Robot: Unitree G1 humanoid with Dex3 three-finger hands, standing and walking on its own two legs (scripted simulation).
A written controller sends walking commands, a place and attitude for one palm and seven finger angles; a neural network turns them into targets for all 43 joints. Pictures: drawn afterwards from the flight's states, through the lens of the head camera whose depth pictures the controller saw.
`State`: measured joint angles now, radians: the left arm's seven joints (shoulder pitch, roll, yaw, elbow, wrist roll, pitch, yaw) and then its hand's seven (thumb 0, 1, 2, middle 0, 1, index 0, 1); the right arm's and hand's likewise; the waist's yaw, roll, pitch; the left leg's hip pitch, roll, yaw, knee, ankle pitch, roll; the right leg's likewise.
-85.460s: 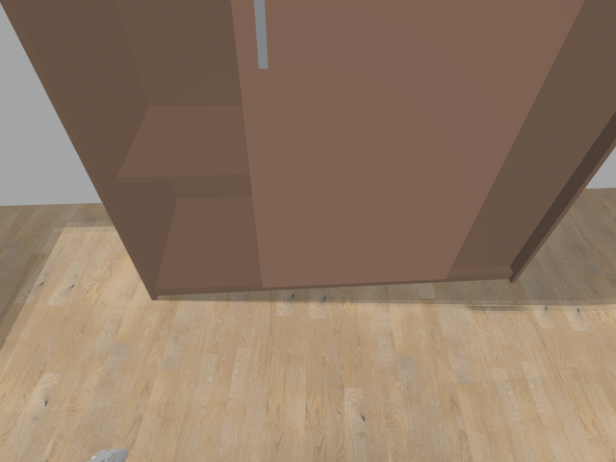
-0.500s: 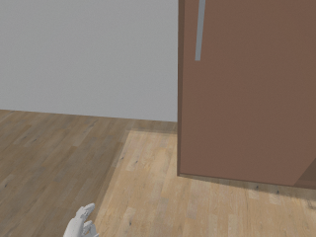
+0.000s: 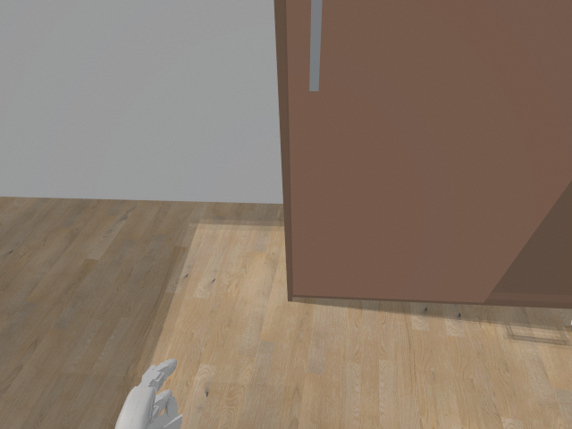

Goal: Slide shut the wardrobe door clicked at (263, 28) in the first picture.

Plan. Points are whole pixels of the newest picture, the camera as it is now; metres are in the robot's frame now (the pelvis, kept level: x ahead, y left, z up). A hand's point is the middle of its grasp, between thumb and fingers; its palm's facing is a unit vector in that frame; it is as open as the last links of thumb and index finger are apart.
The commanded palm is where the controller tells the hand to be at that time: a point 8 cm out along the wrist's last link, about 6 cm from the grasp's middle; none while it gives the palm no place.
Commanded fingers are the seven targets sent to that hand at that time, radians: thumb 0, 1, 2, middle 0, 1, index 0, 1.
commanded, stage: stop stepping back and stand still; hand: right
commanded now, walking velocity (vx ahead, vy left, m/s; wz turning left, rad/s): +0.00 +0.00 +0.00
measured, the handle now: (316, 19) +0.73 -0.02 +0.28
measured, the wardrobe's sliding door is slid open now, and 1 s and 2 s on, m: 0.00 0.00 0.00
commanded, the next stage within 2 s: let the arm hang, fingers relaxed in 0.38 s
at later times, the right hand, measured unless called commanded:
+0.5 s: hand (570, 307) +0.22 -0.27 +0.16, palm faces +0.35 +0.80 -0.49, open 7.4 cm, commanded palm none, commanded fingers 0.00 -0.90 -0.90 0.20 0.30 0.20 0.30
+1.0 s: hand out of the picture -0.03 -0.21 -0.16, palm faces +0.01 +0.98 -0.21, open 7.2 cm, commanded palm none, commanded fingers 0.00 -0.90 -0.90 0.20 0.30 0.20 0.30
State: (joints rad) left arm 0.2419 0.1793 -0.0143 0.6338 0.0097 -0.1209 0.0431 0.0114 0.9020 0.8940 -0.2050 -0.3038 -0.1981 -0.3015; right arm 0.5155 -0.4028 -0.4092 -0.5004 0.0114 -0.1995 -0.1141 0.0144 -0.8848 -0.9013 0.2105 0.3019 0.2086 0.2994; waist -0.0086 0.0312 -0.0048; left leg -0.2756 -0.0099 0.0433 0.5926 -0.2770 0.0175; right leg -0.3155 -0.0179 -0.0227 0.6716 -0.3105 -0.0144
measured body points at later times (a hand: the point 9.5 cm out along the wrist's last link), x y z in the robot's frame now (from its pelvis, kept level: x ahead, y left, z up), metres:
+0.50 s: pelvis +0.01 -0.01 +0.01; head +0.03 -0.02 +0.46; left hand +0.20 +0.22 -0.06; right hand +0.19 -0.31 +0.19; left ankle +0.03 +0.11 -0.73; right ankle +0.03 -0.11 -0.73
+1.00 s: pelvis +0.00 -0.01 +0.01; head +0.04 -0.02 +0.46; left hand -0.03 +0.24 -0.13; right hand -0.02 -0.26 -0.15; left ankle +0.03 +0.11 -0.73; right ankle +0.03 -0.11 -0.73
